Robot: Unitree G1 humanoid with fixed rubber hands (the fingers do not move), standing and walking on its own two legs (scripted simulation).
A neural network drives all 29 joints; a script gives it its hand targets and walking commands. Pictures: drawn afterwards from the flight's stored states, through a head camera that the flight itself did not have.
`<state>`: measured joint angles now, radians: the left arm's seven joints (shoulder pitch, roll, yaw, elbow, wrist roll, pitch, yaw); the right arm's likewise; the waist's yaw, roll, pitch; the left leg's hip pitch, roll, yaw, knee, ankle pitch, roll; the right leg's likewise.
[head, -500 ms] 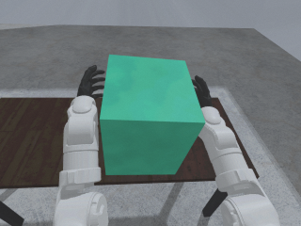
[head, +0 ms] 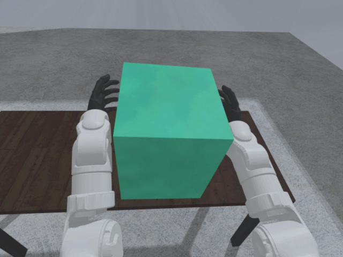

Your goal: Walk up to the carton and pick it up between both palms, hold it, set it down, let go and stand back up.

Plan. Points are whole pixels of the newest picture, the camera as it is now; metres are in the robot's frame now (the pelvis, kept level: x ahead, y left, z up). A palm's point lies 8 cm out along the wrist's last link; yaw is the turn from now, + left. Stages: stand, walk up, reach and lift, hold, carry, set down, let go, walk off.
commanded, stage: hold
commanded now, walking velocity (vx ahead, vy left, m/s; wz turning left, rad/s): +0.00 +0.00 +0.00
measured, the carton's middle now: (164, 135) +0.36 +0.01 +0.11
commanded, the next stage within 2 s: none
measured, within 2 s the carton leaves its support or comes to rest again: neither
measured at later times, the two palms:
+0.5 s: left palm (99, 110) +0.36 +0.16 +0.19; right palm (231, 120) +0.35 -0.14 +0.16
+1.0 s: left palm (98, 110) +0.36 +0.16 +0.19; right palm (231, 120) +0.35 -0.14 +0.16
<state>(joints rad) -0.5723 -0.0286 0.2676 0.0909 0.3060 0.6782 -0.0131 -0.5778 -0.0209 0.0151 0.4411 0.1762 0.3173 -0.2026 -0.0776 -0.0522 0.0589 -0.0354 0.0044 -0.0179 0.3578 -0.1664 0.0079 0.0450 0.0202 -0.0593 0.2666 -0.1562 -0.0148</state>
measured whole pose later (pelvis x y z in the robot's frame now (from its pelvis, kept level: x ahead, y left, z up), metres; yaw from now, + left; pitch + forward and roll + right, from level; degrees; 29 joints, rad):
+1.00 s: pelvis +0.00 +0.00 +0.00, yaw +0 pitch -9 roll -1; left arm -0.58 -0.03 0.27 0.10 0.31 0.68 -0.01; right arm -0.58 -0.02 0.00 0.46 0.17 0.31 -0.20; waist -0.08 -0.05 0.06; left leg -0.04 0.00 -0.01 0.35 -0.16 0.01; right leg 0.04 0.02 -0.06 0.27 -0.16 -0.01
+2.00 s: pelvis +0.00 +0.00 +0.00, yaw +0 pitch -9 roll -1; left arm -0.58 -0.03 0.27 0.11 0.31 0.68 -0.01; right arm -0.59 -0.02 0.01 0.47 0.17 0.31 -0.20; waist -0.08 -0.06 0.06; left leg -0.03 0.00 -0.01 0.35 -0.16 0.01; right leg 0.05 0.02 -0.06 0.27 -0.15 -0.02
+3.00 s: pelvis +0.00 +0.00 +0.00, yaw +0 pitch -9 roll -1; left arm -0.58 -0.03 0.28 0.12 0.31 0.68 -0.01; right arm -0.59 -0.02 0.00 0.47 0.17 0.31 -0.20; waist -0.07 -0.06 0.05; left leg -0.03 0.00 -0.01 0.35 -0.16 0.01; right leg 0.04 0.02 -0.06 0.27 -0.15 -0.02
